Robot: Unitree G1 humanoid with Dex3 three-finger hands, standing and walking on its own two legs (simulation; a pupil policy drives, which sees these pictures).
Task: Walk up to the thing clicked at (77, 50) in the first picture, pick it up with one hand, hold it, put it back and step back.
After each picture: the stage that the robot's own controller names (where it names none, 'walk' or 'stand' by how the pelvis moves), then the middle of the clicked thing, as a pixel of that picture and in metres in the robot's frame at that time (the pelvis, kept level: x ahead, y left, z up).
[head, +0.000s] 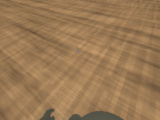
stand; (77, 50) +1.41 +0.37 -0.72
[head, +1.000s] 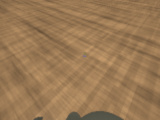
walk; (84, 55) +1.30 +0.17 -0.71
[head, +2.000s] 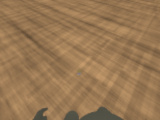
walk; (79, 72) +0.79 +0.17 -0.71
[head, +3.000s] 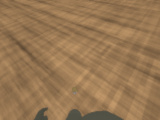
walk; (74, 90) +0.46 +0.25 -0.70
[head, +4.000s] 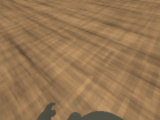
stand; (75, 102) +0.31 +0.20 -0.71
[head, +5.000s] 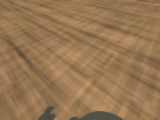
stand; (75, 106) +0.28 +0.19 -0.72
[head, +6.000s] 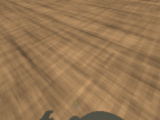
stand; (75, 104) +0.31 +0.20 -0.73
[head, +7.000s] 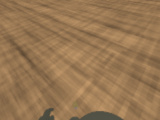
stand; (75, 105) +0.29 +0.20 -0.73
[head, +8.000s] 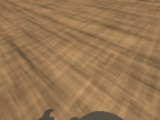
stand; (75, 105) +0.29 +0.20 -0.73
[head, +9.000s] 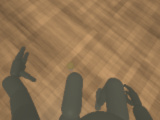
go down; (70, 66) +0.38 +0.20 -0.37
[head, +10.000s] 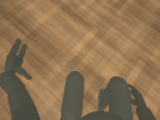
go down; (71, 65) +0.39 +0.20 -0.31
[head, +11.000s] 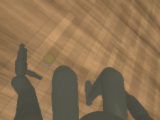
close in; (48, 60) +0.38 +0.23 -0.23
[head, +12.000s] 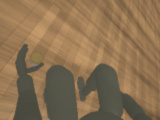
close; (36, 59) +0.38 +0.25 -0.22
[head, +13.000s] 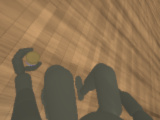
lift; (32, 59) +0.38 +0.25 -0.22
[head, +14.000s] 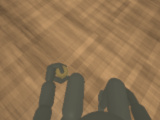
lift; (63, 74) +0.29 +0.22 -0.07
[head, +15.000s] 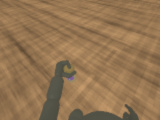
hold; (70, 73) +0.33 +0.17 +0.04
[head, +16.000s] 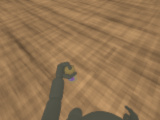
hold; (71, 74) +0.34 +0.17 +0.01
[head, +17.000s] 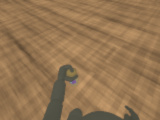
hold; (72, 77) +0.32 +0.15 -0.01
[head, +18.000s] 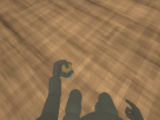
crouch; (68, 71) +0.35 +0.18 -0.07
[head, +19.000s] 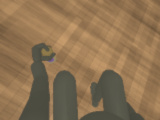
lower; (49, 55) +0.43 +0.26 -0.16
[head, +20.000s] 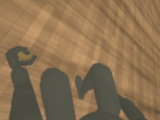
lower; (27, 58) +0.40 +0.27 -0.23
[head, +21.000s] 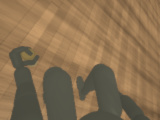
lower; (30, 58) +0.39 +0.27 -0.23
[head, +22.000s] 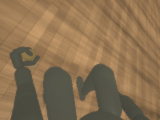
lower; (30, 58) +0.39 +0.27 -0.23
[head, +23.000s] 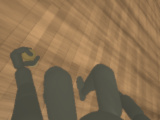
lower; (30, 58) +0.39 +0.27 -0.22
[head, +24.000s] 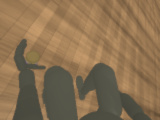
open; (32, 59) +0.38 +0.25 -0.22
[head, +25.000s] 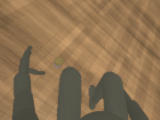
stand; (58, 62) +0.38 +0.23 -0.26
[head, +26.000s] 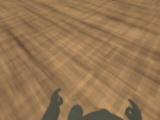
stand; (74, 98) +0.33 +0.18 -0.63
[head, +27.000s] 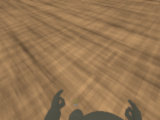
stand; (75, 102) +0.33 +0.18 -0.67
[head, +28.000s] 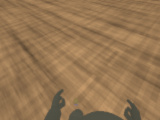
stand; (76, 102) +0.33 +0.18 -0.67
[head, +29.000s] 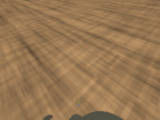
stand; (78, 102) +0.36 +0.18 -0.72
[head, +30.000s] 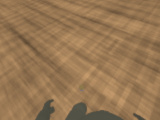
walk; (81, 88) +0.43 +0.15 -0.70
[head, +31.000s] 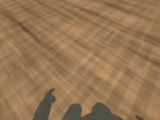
walk; (79, 70) +0.66 +0.17 -0.69
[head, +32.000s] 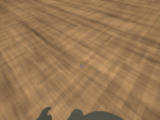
stand; (81, 64) +0.95 +0.22 -0.70
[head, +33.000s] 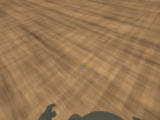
stand; (81, 66) +0.94 +0.21 -0.72
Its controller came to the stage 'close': yes
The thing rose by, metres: 0.71
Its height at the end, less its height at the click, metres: +0.00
